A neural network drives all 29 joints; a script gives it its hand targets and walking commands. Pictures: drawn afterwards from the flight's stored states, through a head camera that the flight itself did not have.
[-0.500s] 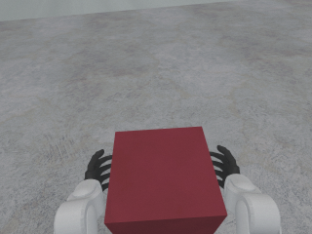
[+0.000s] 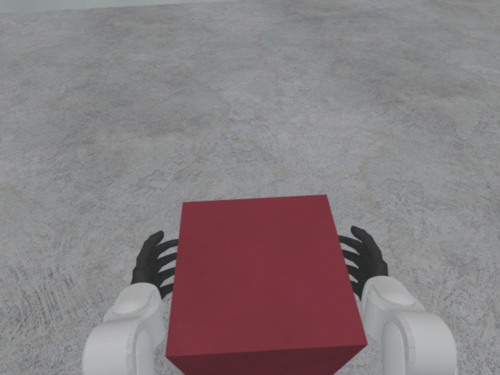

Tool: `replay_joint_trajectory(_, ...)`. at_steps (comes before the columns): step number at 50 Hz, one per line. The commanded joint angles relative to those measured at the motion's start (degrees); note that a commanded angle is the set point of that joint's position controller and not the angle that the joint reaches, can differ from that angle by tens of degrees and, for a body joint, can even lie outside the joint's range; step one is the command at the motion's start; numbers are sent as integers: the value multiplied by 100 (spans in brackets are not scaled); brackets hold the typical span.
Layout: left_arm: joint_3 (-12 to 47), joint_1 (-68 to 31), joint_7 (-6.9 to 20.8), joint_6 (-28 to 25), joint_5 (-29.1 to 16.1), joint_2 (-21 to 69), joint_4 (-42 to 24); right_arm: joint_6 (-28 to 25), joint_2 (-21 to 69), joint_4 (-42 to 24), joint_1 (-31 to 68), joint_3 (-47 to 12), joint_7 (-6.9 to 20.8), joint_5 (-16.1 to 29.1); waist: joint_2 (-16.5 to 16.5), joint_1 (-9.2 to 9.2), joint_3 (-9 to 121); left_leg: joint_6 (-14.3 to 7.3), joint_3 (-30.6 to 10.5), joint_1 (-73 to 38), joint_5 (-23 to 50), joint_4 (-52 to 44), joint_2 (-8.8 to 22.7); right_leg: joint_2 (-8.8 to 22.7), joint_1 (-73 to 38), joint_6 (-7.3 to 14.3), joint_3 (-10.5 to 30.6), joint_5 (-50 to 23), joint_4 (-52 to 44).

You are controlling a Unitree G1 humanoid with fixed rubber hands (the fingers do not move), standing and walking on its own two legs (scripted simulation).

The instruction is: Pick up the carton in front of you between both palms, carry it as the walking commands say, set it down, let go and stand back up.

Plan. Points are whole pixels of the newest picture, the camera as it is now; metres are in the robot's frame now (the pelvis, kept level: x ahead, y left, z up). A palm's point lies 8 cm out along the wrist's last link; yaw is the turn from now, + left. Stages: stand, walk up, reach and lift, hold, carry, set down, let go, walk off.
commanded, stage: carry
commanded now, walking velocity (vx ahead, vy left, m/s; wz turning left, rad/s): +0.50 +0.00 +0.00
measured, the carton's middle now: (259, 297) +0.25 -0.01 +0.02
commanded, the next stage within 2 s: none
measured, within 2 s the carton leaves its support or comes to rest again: neither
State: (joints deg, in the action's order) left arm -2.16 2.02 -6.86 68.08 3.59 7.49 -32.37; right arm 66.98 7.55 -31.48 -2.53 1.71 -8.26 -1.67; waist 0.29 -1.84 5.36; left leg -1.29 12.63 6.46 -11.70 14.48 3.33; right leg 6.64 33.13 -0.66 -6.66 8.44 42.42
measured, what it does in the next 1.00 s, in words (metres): walks ahead: right foot, then left foot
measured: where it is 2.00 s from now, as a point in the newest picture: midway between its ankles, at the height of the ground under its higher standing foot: (241, 235)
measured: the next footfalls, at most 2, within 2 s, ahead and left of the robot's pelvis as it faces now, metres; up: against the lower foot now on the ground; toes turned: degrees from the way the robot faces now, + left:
right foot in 0.16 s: +0.31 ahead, -0.14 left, +0.00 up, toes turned -11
left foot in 0.68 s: +0.66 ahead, +0.10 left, +0.00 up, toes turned +13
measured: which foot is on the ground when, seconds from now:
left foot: down 0.00-0.20, up 0.22-0.66, down 0.68-1.00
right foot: up 0.00-0.14, down 0.16-0.70, up 0.72-1.00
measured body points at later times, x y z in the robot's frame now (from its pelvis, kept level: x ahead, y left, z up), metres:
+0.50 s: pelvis +0.33 -0.04 +0.00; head +0.34 -0.06 +0.45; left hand +0.57 +0.12 +0.08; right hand +0.59 -0.18 +0.07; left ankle +0.44 +0.12 -0.69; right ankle +0.27 -0.13 -0.75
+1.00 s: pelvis +0.67 +0.02 +0.00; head +0.67 +0.03 +0.45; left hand +0.92 +0.17 +0.08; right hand +0.91 -0.14 +0.09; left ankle +0.62 +0.09 -0.75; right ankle +0.76 -0.15 -0.69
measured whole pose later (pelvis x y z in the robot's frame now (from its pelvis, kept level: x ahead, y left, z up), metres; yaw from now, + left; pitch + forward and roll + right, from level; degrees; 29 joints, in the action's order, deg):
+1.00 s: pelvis +0.67 +0.02 +0.00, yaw +0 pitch +4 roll -2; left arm -1.7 2.6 -6.9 67.6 3.9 7.5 -33.2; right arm 66.5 7.6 -32.5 -3.2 1.7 -8.2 -1.6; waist 0.1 -1.3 4.2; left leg -2.5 12.2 5.2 -11.3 12.6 2.4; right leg 6.8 33.7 -0.9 -6.6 6.7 43.8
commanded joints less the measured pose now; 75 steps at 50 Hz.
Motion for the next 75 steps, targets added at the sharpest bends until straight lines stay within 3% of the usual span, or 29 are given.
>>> replay_joint_trajectory(1, 3537, -2016, 526, 49, -1424, 4049, -448, 93, 4068, -511, 2088, -3524, 712, 1521, -897, 56, 285, -469, -533, -636, 720, -695, 1190, -140, -113, 8, -431, -615, -1118)
replay_joint_trajectory(6, 3337, -1908, 491, 222, -1529, 3650, -332, 277, 3797, -474, 2108, -3368, 514, 1331, -661, 185, 541, -133, 58, -374, 2168, 1090, 827, -543, -1949, 176, -925, -58, -1828)
replay_joint_trajectory(7, 3284, -1883, 489, 228, -1524, 3644, -311, 303, 3750, -496, 2134, -3366, 491, 1333, -238, 342, 1043, 77, 115, 477, 1759, 2434, 590, -166, -3368, 282, -318, 311, -1830)
replay_joint_trajectory(8, 3241, -1822, 482, 220, -1490, 3522, -270, 343, 3795, -620, 2146, -3396, 486, 1363, 1423, 343, 1606, 327, 46, 1790, 37, 4349, 19, 1398, -4349, 777, 2271, 1042, -2508)
replay_joint_trajectory(9, 3253, -1807, 501, 195, -1559, 3647, -215, 356, 3870, -632, 2235, -3491, 502, 1429, 1968, 319, 1526, 277, -586, 3078, -1587, 5278, -319, 1898, -4796, 1219, 3559, 458, -3081)
replay_joint_trajectory(11, 3383, -1948, 635, 85, -1715, 4283, -378, 239, 4436, -656, 2395, -3714, 611, 1567, 859, 273, 1483, 96, -1140, 3358, -1325, 5851, 279, 1610, -4427, 1032, 2388, -1009, -2746)
replay_joint_trajectory(13, 3553, -2242, 760, -55, -1801, 4775, -486, 89, 4940, -566, 2441, -3826, 713, 1546, 439, 248, 1470, 49, -1262, 2973, -685, 5143, 563, 1426, -3820, 757, 1558, -785, -2956)
replay_joint_trajectory(17, 3592, -2105, 902, -207, -1778, 4765, -367, -135, 5088, -339, 2183, -3826, 709, 1312, 694, 236, 1137, 168, -834, 2994, 132, 4080, 478, 1122, -3525, 650, 690, -239, -3473)
replay_joint_trajectory(27, 3465, -1938, 669, -30, -1683, 3847, -625, 89, 4253, -727, 2158, -3686, 526, 1367, 855, 275, 39, 160, -80, 2756, 1128, 1617, 173, 788, -3756, 672, -319, -1380, -3436)
replay_joint_trajectory(31, 3401, -1975, 497, 146, -1560, 3569, -656, 243, 3880, -516, 1876, -3462, 482, 1437, 523, 92, 665, -111, 299, 605, 548, 1128, -295, 529, -3476, 369, -651, -2841, -1575)
replay_joint_trajectory(32, 3414, -2068, 468, 185, -1564, 3473, -676, 248, 3833, -501, 1909, -3408, 480, 1449, 162, -29, 1095, -216, -62, -581, 197, 1054, -26, 301, -2771, 238, -750, -2263, -271)
replay_joint_trajectory(33, 3474, -2063, 453, 225, -1589, 3500, -794, 246, 3659, -483, 1916, -3324, 470, 1421, -1450, -20, 1692, -699, -2580, -1699, -406, 540, 1583, -230, -1428, -52, -749, -517, 1568)
replay_joint_trajectory(34, 3526, -2067, 464, 229, -1645, 3573, -831, 235, 3870, -498, 1950, -3332, 491, 1466, -2196, 58, 1799, -1206, -4237, -2432, 280, -80, 2127, -815, 89, -114, -65, 1890, 2703)
replay_joint_trajectory(35, 3584, -2066, 502, 184, -1676, 3840, -737, 215, 4182, -511, 2025, -3429, 571, 1568, -1415, 7, 1727, -1320, -3596, -2274, 1016, 10, 2103, -444, 371, 82, 392, 1832, 3339)
replay_joint_trajectory(36, 3612, -2150, 582, 138, -1693, 4138, -673, 148, 4461, -664, 2124, -3543, 644, 1622, -970, -23, 1652, -1035, -3082, -1830, 1704, 156, 1952, -187, 377, 137, 549, 1728, 3328)
replay_joint_trajectory(38, 3725, -2226, 706, 25, -1673, 4675, -458, 43, 4889, -623, 2384, -3645, 781, 1664, -516, 13, 1529, -666, -2246, -1043, 1451, -28, 1701, 130, -11, 149, 691, 1062, 2566)
replay_joint_trajectory(47, 3767, -2028, 627, -156, -1452, 4644, -499, -70, 4531, -617, 2123, -3685, 902, 1650, -838, 83, 589, -548, -854, -868, 626, -892, 1253, 32, 317, -64, -68, -433, -151)
replay_joint_trajectory(52, 3640, -2053, 532, 70, -1510, 4059, -556, 96, 4008, -561, 1984, -3444, 706, 1466, -867, 70, 69, -486, -421, -1001, 1855, -573, 1079, -155, 122, -21, -482, -754, -1160)
replay_joint_trajectory(56, 3499, -1909, 514, 187, -1588, 3777, -485, 233, 3809, -529, 1852, -3321, 556, 1320, -773, 193, 494, 17, 191, -674, 3943, 1306, 689, -677, -1903, 70, -988, -1401, -2068)
replay_joint_trajectory(57, 3469, -1957, 519, 200, -1578, 3782, -520, 249, 3822, -578, 1900, -3354, 544, 1342, -462, 268, 976, 237, 130, -97, 3123, 2205, 489, -265, -3092, 124, -663, -2150, -2044)
replay_joint_trajectory(58, 3423, -1888, 525, 196, -1590, 3771, -513, 270, 3841, -718, 2054, -3417, 542, 1392, 542, 338, 1615, 454, 38, 1199, 1055, 3573, 160, 983, -4530, 502, 792, -4053, -1672)
replay_joint_trajectory(59, 3438, -1814, 544, 167, -1648, 3839, -488, 288, 4019, -784, 2105, -3549, 561, 1498, 1651, 322, 1947, 488, -355, 2167, -1859, 4812, -385, 1841, -5087, 1293, 2223, -5635, -1989)
replay_joint_trajectory(60, 3492, -1861, 580, 132, -1735, 4072, -617, 258, 4222, -761, 2121, -3640, 596, 1549, 1133, 288, 2093, 322, -1036, 2150, -2055, 5210, -136, 1910, -4781, 1422, 2013, -5283, -2119)
replay_joint_trajectory(61, 3504, -1782, 640, 74, -1754, 4379, -546, 203, 4539, -799, 2165, -3792, 663, 1625, 827, 239, 2120, 246, -1118, 2124, -1879, 4923, 81, 1582, -4668, 1142, 1421, -4843, -2166)
replay_joint_trajectory(64, 3632, -2017, 823, -145, -1797, 5025, -536, -1, 5185, -780, 2354, -3988, 795, 1609, 823, 225, 1820, 228, -989, 1373, -1494, 2884, 174, 1020, -3554, 648, 258, -3693, -2501)
replay_joint_trajectory(67, 3709, -1928, 913, -253, -1755, 5092, -574, -133, 5228, -771, 2203, -4002, 814, 1520, 817, 238, 1786, 253, -704, 922, -1195, 1696, 39, 968, -3464, 762, 163, -2764, -2518)
replay_joint_trajectory(69, 3734, -1895, 916, -252, -1739, 4874, -593, -149, 5056, -726, 2026, -3916, 798, 1426, 607, 165, 1691, 267, -511, 413, 185, 659, 136, 849, -3219, 575, -80, -2238, -2305)
replay_joint_trajectory(73, 3636, -2083, 824, -110, -1625, 4405, -631, -6, 4573, -721, 2168, -3760, 785, 1413, -76, 204, 1355, 239, -908, -18, 1776, 671, 801, 440, -2422, 77, -201, -587, -1923)
replay_joint_trajectory(75, 3637, -2292, 772, 9, -1659, 4251, -678, 86, 4464, -631, 2308, -3662, 739, 1396, -220, 204, 1048, 246, -842, 282, 1839, 966, 800, 360, -2455, 36, -60, -1062, -2035)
